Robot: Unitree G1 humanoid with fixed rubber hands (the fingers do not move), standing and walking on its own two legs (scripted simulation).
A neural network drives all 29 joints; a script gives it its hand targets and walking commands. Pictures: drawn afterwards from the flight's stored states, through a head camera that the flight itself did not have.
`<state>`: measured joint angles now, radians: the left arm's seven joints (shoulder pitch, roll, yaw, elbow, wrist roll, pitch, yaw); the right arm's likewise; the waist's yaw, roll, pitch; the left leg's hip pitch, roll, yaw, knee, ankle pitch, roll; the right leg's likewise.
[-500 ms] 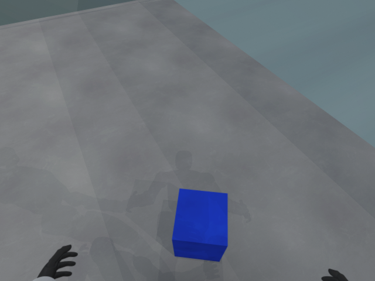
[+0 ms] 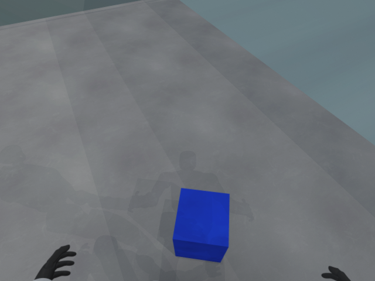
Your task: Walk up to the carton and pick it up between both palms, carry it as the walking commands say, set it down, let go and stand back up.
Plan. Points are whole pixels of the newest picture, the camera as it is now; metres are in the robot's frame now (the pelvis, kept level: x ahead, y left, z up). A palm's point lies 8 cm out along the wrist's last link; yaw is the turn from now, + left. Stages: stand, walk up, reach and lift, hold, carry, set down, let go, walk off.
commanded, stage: walk up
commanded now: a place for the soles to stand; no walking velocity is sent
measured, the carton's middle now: (201, 226) +0.43 -0.03 -0.62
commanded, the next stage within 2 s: reach and lift in 0.52 s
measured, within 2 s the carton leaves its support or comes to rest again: neither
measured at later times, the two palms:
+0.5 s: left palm out of the picture +0.10 +0.31 -0.07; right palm out of the picture +0.14 -0.32 -0.08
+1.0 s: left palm (85, 241) +0.21 +0.27 -0.11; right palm (319, 247) +0.22 -0.29 -0.10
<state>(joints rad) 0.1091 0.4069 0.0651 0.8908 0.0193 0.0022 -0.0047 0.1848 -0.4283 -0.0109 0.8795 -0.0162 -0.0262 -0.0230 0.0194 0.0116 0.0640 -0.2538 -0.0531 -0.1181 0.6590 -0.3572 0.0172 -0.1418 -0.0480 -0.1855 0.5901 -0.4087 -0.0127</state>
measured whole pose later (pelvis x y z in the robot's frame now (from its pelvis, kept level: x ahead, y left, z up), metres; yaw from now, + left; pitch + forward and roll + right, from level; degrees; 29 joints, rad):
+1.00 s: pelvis -0.05 -0.01 -0.03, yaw -2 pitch +8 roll +0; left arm -0.21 0.33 0.18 0.61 0.00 0.27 -0.03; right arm -0.24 -0.33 -0.13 0.62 -0.02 0.27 0.03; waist 0.03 -0.01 0.15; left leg -0.65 0.00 -0.01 0.88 -0.37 -0.01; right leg -0.62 0.02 0.01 0.88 -0.40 0.00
